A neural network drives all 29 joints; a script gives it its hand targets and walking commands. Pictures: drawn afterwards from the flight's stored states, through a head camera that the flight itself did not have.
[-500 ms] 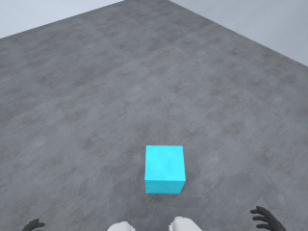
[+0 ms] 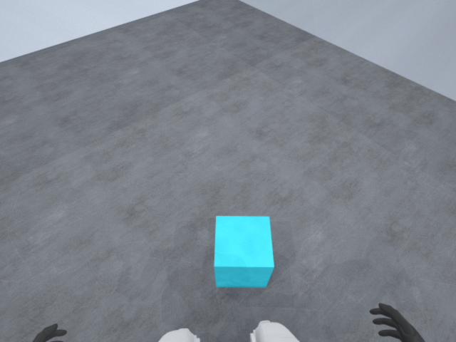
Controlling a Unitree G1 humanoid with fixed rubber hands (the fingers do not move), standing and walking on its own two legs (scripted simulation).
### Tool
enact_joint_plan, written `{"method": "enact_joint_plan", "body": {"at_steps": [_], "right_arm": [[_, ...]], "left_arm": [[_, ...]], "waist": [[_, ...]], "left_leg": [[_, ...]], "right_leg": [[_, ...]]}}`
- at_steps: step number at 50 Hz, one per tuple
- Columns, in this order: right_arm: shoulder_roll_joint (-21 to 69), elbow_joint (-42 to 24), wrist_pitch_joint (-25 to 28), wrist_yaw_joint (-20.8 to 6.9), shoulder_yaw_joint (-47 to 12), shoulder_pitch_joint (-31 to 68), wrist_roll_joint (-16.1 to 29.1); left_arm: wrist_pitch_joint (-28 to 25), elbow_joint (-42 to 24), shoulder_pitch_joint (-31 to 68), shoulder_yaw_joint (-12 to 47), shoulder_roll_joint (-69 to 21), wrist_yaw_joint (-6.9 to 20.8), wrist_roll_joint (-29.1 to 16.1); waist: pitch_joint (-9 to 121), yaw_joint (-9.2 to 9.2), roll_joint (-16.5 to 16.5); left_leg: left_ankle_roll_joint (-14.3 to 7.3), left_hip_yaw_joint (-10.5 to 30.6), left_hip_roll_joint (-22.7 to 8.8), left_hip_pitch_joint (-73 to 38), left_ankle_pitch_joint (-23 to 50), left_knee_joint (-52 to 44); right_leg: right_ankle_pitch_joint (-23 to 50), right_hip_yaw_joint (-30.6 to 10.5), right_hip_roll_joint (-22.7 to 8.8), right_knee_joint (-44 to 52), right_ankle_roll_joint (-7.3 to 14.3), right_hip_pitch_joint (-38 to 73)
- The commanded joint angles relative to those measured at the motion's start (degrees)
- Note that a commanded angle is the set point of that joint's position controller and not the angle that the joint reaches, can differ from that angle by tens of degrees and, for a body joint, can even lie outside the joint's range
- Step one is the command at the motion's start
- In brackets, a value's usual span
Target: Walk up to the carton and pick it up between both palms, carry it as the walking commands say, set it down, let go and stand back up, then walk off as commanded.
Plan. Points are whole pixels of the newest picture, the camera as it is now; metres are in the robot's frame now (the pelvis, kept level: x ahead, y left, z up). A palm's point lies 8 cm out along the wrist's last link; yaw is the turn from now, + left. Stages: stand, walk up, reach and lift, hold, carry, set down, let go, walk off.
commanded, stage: walk up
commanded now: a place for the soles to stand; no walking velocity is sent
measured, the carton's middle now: (241, 252) +0.51 -0.07 -0.60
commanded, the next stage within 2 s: none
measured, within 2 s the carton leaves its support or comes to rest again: neither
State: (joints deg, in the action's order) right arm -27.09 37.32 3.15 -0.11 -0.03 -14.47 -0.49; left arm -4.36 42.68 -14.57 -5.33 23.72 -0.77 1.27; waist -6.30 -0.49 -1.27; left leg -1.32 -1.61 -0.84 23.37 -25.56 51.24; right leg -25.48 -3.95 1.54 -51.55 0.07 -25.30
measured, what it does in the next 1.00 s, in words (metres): steps on the spot: right foot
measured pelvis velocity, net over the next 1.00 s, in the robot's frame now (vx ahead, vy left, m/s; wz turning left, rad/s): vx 0.01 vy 0.01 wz -0.05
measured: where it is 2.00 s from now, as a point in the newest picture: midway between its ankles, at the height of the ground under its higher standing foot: outside the picture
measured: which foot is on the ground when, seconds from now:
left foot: down 0.00-1.00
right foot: down 0.00-0.56, up 0.58-0.82, down 0.84-1.00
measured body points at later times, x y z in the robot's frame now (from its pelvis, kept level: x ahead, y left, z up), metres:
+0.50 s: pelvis +0.00 +0.01 +0.00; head +0.02 -0.01 +0.45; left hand +0.12 +0.34 -0.08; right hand +0.12 -0.32 -0.08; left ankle +0.02 +0.12 -0.69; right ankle +0.04 -0.13 -0.69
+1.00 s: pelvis +0.01 +0.01 +0.00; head +0.03 +0.00 +0.45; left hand +0.14 +0.34 -0.07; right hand +0.12 -0.31 -0.09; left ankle +0.03 +0.12 -0.68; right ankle +0.08 -0.11 -0.69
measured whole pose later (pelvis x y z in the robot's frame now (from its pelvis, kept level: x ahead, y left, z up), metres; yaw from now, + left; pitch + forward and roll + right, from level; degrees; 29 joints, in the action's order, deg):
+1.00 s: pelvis +0.01 +0.01 +0.00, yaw -3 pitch -4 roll +0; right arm -27.3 37.3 2.7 -0.4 0.0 -15.5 -0.5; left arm -4.9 42.7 -14.6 -5.3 23.7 -1.3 1.3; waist -6.0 -0.4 -1.6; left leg -2.2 -2.0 -0.3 23.5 -34.8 57.3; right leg -20.0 -3.7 2.2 -49.6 0.7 -26.0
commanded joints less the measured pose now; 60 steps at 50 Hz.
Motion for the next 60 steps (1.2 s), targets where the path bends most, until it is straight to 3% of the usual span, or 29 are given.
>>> {"method": "enact_joint_plan", "body": {"at_steps": [1,2,4,6,8,10,12,14,16,19,25,27,28,29,34,37,39,40,41,42,43,44,49,52,53,54,55,56,60], "right_arm": [[-9.0,-2.4,0.2,0.1,5.1,5.3,-0.5],[-9.5,-2.3,-0.2,0.3,5.1,4.5,-0.4],[-9.7,-1.5,0.1,0.4,5.5,4.2,-0.8],[-9.5,-0.1,0.9,0.1,5.8,0.7,-1.0],[-12.5,1.2,1.7,0.5,6.9,-3.7,-1.5],[-14.9,0.9,1.9,0.4,6.9,-1.8,-1.7],[-14.1,0.2,1.4,0.1,6.3,1.6,-1.6],[-11.0,-1.7,0.8,0.2,5.3,4.3,-1.1],[-9.2,-2.3,-0.1,0.0,5.2,4.5,-0.5],[-11.4,-3.1,-0.2,-0.2,6.5,4.7,-1.7],[-10.7,0.7,0.9,-0.3,7.6,-5.5,-1.3],[-17.5,2.6,1.7,0.4,9.5,-11.6,-2.4],[-18.5,1.4,1.7,0.2,9.6,-9.4,-1.8],[-17.1,1.1,1.5,0.1,9.0,-7.5,-1.3],[-14.1,0.0,1.1,0.0,7.9,-7.1,-1.4],[-14.9,-0.7,0.8,-0.2,8.2,-8.5,-1.3],[-13.8,-1.5,0.5,-0.3,7.7,-4.6,-1.3],[-12.0,-2.1,0.3,-0.4,6.8,-1.5,-0.9],[-9.5,-3.6,0.3,-0.3,5.8,0.4,-0.4],[-5.2,-4.9,0.5,-0.5,4.6,0.8,0.3],[-9.2,-4.6,-0.1,0.2,5.1,3.3,-0.1],[-11.1,-2.9,-0.4,0.6,5.8,3.4,-0.7],[-10.0,-0.5,-0.2,-0.5,6.4,-3.2,-0.4],[-10.1,2.2,0.5,-0.1,7.1,-8.3,-1.3],[-11.7,3.0,0.9,0.4,7.8,-11.0,-2.1],[-16.2,3.3,1.1,0.6,8.8,-11.6,-2.7],[-18.2,1.7,1.3,0.5,9.1,-7.5,-2.4],[-17.2,1.3,1.4,0.4,8.7,-5.2,-1.9],[-14.2,-0.3,1.3,0.2,7.4,-1.9,-2.1]], "left_arm": [[-2.2,-1.2,-7.0,-1.8,17.0,-0.4,0.0],[-2.0,-1.2,-5.4,-2.2,18.6,-0.5,-0.2],[-1.5,-1.2,-3.9,-2.1,18.9,-0.6,-0.2],[-0.8,-2.3,0.2,-1.5,16.9,-0.6,-0.5],[-0.5,-3.3,4.0,-0.3,12.6,-0.3,-1.2],[-0.1,-2.3,1.7,-0.4,12.4,-0.4,-1.4],[-0.9,-1.2,-3.2,-0.7,13.0,-0.3,-1.0],[-1.9,-1.0,-5.9,-1.2,13.8,-0.2,-0.5],[-2.2,-1.3,-5.9,-2.4,18.7,-0.4,-0.1],[-1.8,-1.0,-9.0,-3.9,21.5,-0.8,0.0],[-0.1,-3.1,-0.1,-2.5,17.4,-0.5,-0.3],[0.0,-4.4,4.0,-0.4,9.6,-0.5,-1.2],[0.0,-3.6,4.5,-1.2,14.1,-1.2,-0.6],[0.0,-2.3,3.0,-1.5,16.2,-1.1,-0.7],[-1.0,-2.9,-1.0,-1.8,14.1,0.0,-1.1],[-1.6,-3.6,0.5,-1.5,13.6,-0.1,-1.0],[-2.3,-2.3,-3.6,-1.6,13.2,-0.4,-0.7],[-2.8,-0.8,-8.5,-2.2,13.5,-0.6,-0.1],[-3.0,0.8,-13.4,-3.4,16.2,-1.1,0.5],[-3.1,-0.2,-13.7,-4.4,21.0,-1.4,0.8],[-2.6,-1.0,-10.4,-3.9,21.6,-1.4,-0.6],[-2.4,-1.5,-7.4,-2.8,19.5,-1.3,-0.6],[-0.8,-2.1,-2.8,-2.9,18.2,-0.8,-0.3],[0.5,-3.6,2.4,-2.1,16.3,-0.3,-0.4],[0.9,-3.9,3.3,-1.3,13.5,-0.1,-0.7],[0.8,-4.3,3.6,-0.5,9.6,-0.1,-1.0],[0.8,-3.5,4.2,-1.3,13.4,-0.6,-0.3],[0.8,-2.1,2.8,-1.8,15.8,-0.4,-0.2],[0.2,-0.8,-2.5,-2.3,14.9,0.7,-0.6]], "waist": [[11.8,2.54,8.8],[9.5,1.87,8.6],[8.5,1.66,8.8],[9.9,-0.74,7.2],[10.3,-3.70,-0.7],[7.4,-1.49,-5.6],[9.7,1.00,-4.8],[12.1,2.20,0.1],[10.5,1.97,7.9],[7.5,3.74,8.8],[7.1,-2.43,7.4],[6.0,-6.94,-14.9],[4.2,-5.70,-8.0],[3.3,-4.34,-2.5],[7.2,-2.62,-6.1],[7.1,-4.45,-7.3],[8.5,-0.87,-7.0],[11.3,2.51,-5.7],[13.5,5.21,3.8],[13.3,5.75,17.1],[11.5,4.39,11.9],[8.9,2.63,6.0],[5.6,1.52,11.5],[6.2,-2.74,7.6],[6.7,-4.16,0.5],[5.1,-4.92,-12.1],[0.9,-3.99,-7.7],[-1.4,-2.73,-2.3],[1.3,-0.42,-4.9]], "left_leg": [[-1.9,3.1,-2.2,6.9,7.8,1.7],[-0.8,2.7,-0.6,9.8,-3.4,2.4],[-1.7,3.5,-0.5,8.3,-10.1,-0.3],[-2.8,4.0,-0.7,-2.8,-2.9,-9.6],[-7.7,16.6,-8.5,-13.4,-0.9,-18.9],[-14.9,28.8,-20.0,-10.6,1.4,-26.1],[-13.4,22.2,-18.2,-6.8,9.6,-20.2],[-6.8,10.6,-9.8,-0.1,14.7,-10.5],[-1.0,2.1,-0.5,8.2,2.3,2.4],[-1.9,5.1,-0.3,17.5,-14.8,9.4],[-3.8,3.0,0.6,-6.1,-2.6,-12.4],[-10.2,34.6,-16.3,-20.8,-16.2,-33.4],[-12.3,39.8,-21.8,-19.8,-9.3,-34.9],[-11.8,37.2,-20.5,-18.5,-4.6,-32.7],[-13.5,23.7,-16.0,-21.0,22.7,-22.3],[-14.5,24.0,-17.4,-20.9,26.3,-21.2],[-12.5,17.3,-15.1,-12.1,26.6,-16.8],[-10.0,11.7,-12.7,-4.0,26.0,-11.2],[-6.8,7.1,-8.4,5.7,25.1,2.9],[-0.5,0.9,0.7,17.9,11.9,16.1],[0.1,5.0,0.8,20.6,-7.2,14.7],[-0.5,7.1,-1.1,18.4,-10.9,14.4],[-1.4,2.0,0.3,6.3,-8.9,0.3],[-3.1,1.5,1.2,-10.0,-0.4,-12.5],[-5.0,10.9,-3.6,-14.5,-8.3,-20.7],[-8.8,31.6,-14.2,-15.5,-21.7,-32.7],[-11.7,39.8,-21.0,-10.6,-26.4,-37.9],[-11.7,38.3,-20.7,-7.0,-25.1,-37.3],[-11.4,27.1,-16.3,-5.5,-10.1,-30.1]], "right_leg": [[11.9,-23.2,-10.3,20.0,10.7,11.9],[14.2,-31.5,-14.5,21.9,14.7,11.6],[16.5,-31.0,-15.6,20.8,15.5,10.1],[14.1,-22.7,-11.0,17.1,11.6,2.3],[13.9,-8.9,-3.3,4.7,5.3,-10.4],[-3.4,1.7,1.0,-3.8,2.1,-10.9],[-3.9,2.1,-1.4,3.8,2.9,-1.3],[12.5,-6.0,-2.9,11.7,5.8,8.3],[12.1,-29.1,-12.7,21.0,13.1,11.0],[5.4,-37.5,-18.5,24.3,17.3,16.0],[5.4,-20.6,-9.8,15.4,10.7,-2.8],[-4.1,-0.9,5.5,-12.3,2.7,-24.7],[-8.7,-2.7,3.1,-15.9,1.2,-27.0],[-7.5,-3.7,1.1,-15.5,1.3,-24.4],[-9.4,2.7,-1.0,-7.3,0.6,-16.4],[-10.4,5.3,-1.6,-0.6,1.2,-13.5],[-1.3,6.4,-0.5,9.0,2.7,-1.1],[5.0,5.6,0.8,15.1,4.0,10.3],[2.0,-5.9,-1.4,21.1,6.3,20.2],[4.0,-33.5,-15.3,29.3,13.3,24.1],[10.3,-41.3,-19.8,30.0,18.4,23.7],[14.9,-36.4,-18.5,24.5,19.4,19.7],[2.9,-25.9,-13.8,24.7,13.9,5.4],[-6.5,-19.2,-9.4,19.2,10.3,-7.5],[-8.1,-13.2,-5.3,10.1,7.6,-13.6],[-9.8,-3.3,3.0,-5.9,3.6,-21.4],[-7.7,-1.4,2.5,-11.8,2.0,-23.3],[-5.7,-3.3,0.0,-12.1,1.8,-20.4],[-7.1,1.8,-2.6,-3.8,2.2,-10.2]]}}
